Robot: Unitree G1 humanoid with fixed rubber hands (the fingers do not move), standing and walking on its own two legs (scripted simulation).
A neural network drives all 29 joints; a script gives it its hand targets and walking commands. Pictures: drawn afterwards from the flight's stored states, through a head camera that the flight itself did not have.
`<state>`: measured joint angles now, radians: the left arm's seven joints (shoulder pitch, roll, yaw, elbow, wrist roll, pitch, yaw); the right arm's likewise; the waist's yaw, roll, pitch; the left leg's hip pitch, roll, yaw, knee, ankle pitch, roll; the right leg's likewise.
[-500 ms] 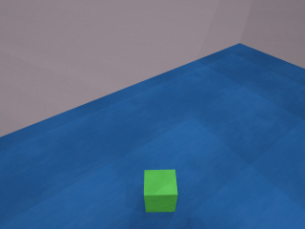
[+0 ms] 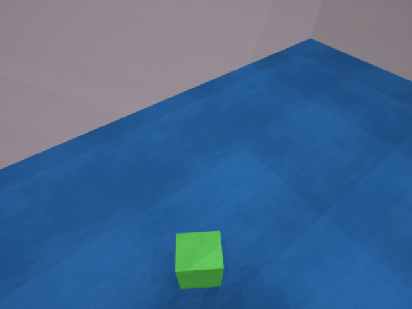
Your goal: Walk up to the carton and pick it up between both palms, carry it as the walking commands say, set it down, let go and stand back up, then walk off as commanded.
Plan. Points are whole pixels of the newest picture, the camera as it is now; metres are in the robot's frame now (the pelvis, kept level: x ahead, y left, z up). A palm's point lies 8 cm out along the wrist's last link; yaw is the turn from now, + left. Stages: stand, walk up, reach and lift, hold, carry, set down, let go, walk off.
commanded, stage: walk up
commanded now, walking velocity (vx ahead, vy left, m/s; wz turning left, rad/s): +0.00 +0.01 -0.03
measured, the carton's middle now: (199, 261) +0.43 +0.03 -0.63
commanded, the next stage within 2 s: none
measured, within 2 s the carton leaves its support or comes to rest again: neither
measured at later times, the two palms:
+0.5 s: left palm out of the picture +0.06 +0.34 -0.12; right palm out of the picture +0.06 -0.19 -0.12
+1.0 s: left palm out of the picture -0.02 +0.37 -0.12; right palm out of the picture -0.02 -0.15 -0.10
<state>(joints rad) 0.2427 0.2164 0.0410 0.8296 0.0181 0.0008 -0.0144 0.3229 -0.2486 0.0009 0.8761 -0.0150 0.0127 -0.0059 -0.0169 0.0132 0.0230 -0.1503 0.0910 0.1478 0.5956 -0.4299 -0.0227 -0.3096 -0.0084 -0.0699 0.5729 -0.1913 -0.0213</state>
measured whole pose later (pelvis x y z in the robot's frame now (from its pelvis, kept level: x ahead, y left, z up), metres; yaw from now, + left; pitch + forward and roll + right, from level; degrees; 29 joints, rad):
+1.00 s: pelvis -0.08 +0.11 +0.01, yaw -1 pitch -1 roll -4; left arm 0.27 0.26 0.04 0.83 0.02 0.10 0.03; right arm 0.24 -0.25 0.00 0.87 -0.01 0.03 0.00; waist 0.00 0.01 0.04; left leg -0.32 0.01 0.13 0.37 -0.05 0.10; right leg -0.32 -0.04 -0.03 0.93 -0.38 0.05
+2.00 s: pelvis -0.10 +0.11 +0.00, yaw +0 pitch +1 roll -1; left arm 0.23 0.19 0.04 0.83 0.02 0.00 0.01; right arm 0.36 -0.21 0.00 0.90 -0.01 0.01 -0.02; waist 0.02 0.02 0.02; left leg -0.21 0.01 0.12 0.80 -0.56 0.05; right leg -0.37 -0.04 -0.16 0.60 -0.26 -0.05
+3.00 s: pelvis -0.15 +0.07 +0.02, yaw -3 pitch -1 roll -2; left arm 0.25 0.26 0.04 0.84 0.02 0.05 -0.03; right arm 0.32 -0.24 0.00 0.93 -0.01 0.00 -0.02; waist -0.05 0.03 0.00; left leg -0.20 0.13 0.13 0.43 -0.27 0.02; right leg -0.35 -0.04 -0.03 0.81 -0.43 0.02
